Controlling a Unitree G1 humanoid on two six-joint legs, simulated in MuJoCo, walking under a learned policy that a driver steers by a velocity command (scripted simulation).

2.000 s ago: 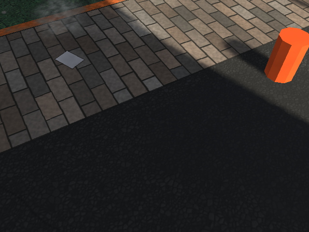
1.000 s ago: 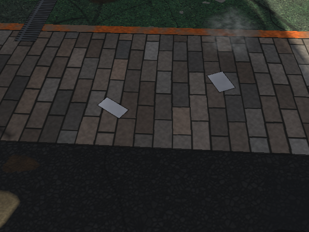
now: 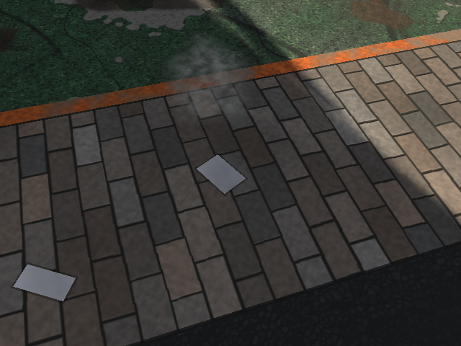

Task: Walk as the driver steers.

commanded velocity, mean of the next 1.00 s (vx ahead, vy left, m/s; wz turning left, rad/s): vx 0.08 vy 0.00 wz -0.45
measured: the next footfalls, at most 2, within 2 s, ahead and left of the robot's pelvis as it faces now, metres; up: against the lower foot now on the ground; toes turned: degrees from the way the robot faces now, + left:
right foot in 0.36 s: +0.01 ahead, -0.13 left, +0.00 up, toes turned -15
left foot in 0.82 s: +0.13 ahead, +0.06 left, +0.00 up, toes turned -26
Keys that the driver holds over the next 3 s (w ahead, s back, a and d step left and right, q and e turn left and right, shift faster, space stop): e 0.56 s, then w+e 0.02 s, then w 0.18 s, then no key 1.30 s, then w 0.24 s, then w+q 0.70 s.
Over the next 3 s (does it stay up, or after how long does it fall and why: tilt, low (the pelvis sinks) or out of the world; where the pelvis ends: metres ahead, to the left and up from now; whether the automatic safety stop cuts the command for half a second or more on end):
stays up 0.42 -0.14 0.01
